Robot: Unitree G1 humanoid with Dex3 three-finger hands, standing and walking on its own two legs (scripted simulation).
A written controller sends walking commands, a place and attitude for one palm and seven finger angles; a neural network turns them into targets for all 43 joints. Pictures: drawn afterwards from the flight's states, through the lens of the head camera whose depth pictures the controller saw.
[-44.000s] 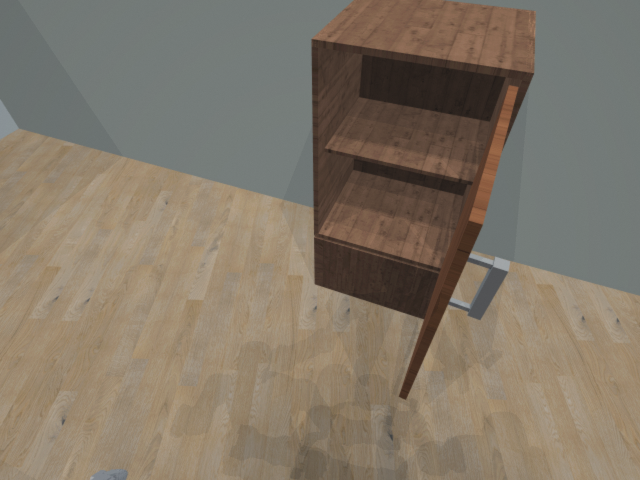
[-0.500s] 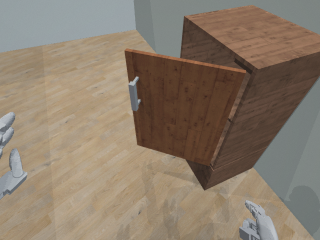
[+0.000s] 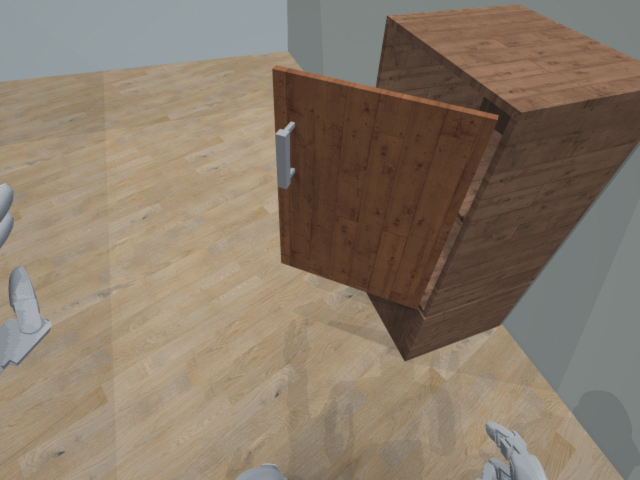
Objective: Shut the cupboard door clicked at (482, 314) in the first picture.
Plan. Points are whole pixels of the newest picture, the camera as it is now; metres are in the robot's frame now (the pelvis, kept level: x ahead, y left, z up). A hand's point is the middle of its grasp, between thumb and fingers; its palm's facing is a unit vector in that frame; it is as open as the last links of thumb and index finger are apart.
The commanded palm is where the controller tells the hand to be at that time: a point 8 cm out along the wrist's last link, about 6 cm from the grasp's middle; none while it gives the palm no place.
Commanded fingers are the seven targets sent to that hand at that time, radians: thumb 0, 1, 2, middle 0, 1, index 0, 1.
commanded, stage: step back with the hand held close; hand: left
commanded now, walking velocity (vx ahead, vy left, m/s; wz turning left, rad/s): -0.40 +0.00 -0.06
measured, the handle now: (287, 155) +0.75 +0.12 -0.02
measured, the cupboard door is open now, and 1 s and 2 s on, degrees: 47 47 47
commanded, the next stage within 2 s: stop stepping back and stand still in 0.40 s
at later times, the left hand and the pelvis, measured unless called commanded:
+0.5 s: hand out of the picture +0.08 +0.31 +0.19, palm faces +0.44 -0.82 -0.35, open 7.4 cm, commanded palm +0.01 +0.35 +0.19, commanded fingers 0.00 0.90 0.90 -0.20 -0.30 -0.20 -0.30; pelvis -0.12 +0.05 -0.01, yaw +3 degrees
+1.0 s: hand out of the picture -0.13 +0.38 +0.21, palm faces +0.30 -0.82 -0.49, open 7.5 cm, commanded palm -0.15 +0.43 +0.19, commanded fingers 0.00 0.90 0.90 -0.20 -0.30 -0.20 -0.30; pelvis -0.33 +0.15 +0.00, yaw -8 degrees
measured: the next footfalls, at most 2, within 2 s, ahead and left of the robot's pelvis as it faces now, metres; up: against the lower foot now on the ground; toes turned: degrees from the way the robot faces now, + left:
right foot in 0.30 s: -0.08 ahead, -0.13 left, +0.00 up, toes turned +5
left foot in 0.70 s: -0.06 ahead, +0.15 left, +0.00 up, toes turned +0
